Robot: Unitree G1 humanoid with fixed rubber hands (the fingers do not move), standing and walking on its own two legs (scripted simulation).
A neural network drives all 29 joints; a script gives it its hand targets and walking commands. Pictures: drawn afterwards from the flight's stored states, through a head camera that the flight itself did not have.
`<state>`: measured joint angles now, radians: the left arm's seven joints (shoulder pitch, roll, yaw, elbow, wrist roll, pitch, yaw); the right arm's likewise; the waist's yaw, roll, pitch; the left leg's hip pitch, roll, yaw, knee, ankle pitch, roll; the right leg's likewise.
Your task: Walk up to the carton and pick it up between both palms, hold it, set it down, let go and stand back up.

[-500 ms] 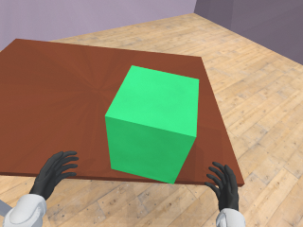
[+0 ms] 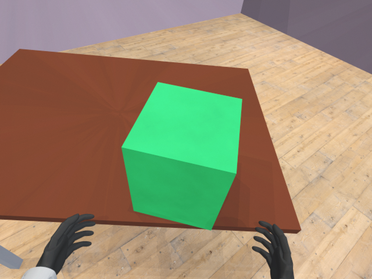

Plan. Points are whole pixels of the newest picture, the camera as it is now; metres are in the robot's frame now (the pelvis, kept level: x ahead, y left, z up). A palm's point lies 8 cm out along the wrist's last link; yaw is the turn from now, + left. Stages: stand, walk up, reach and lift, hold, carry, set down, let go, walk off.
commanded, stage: set down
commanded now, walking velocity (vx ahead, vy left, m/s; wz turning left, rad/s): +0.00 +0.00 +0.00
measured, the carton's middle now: (185, 157) +0.38 +0.02 +0.04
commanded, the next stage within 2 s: let go in 1.48 s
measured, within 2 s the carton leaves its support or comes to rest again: neither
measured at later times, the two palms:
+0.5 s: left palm (74, 264) +0.16 +0.22 -0.05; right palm (284, 275) +0.16 -0.20 -0.05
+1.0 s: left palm (81, 261) +0.17 +0.22 -0.07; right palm out of the picture +0.16 -0.23 -0.07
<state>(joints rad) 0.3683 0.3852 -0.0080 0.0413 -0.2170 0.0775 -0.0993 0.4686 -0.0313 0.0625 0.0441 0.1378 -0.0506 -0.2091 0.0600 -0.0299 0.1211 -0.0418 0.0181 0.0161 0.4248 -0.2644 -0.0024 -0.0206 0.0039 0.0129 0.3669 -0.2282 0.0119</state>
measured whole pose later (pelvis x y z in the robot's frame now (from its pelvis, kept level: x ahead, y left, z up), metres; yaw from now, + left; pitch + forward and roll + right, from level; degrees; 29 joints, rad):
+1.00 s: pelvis +0.02 -0.01 +0.00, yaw -1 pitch -6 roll -1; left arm 0.22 0.21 0.02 0.48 -0.01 0.11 -0.03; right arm 0.25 -0.16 0.00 0.64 0.01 -0.22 -0.02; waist 0.01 -0.01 0.10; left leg -0.01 0.03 0.02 0.37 -0.26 -0.01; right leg -0.01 0.01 0.02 0.34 -0.23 0.00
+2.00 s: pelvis -0.01 +0.00 +0.00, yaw -2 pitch -6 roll +0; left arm 0.19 0.20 -0.02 0.55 -0.01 0.13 0.03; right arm 0.20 -0.17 -0.04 0.73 -0.03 -0.19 0.03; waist 0.00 -0.01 0.10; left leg -0.06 0.02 0.05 0.43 -0.26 0.00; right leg -0.07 0.01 0.04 0.42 -0.24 0.01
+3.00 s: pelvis -0.05 -0.02 +0.00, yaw +2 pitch -5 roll +0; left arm 0.27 0.34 0.00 0.98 0.00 -0.02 0.01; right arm 0.24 -0.31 -0.01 1.05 0.00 -0.01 0.01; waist 0.00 -0.01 0.05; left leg -0.14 0.01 -0.02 0.40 -0.16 -0.02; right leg -0.14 0.00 -0.03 0.41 -0.18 -0.01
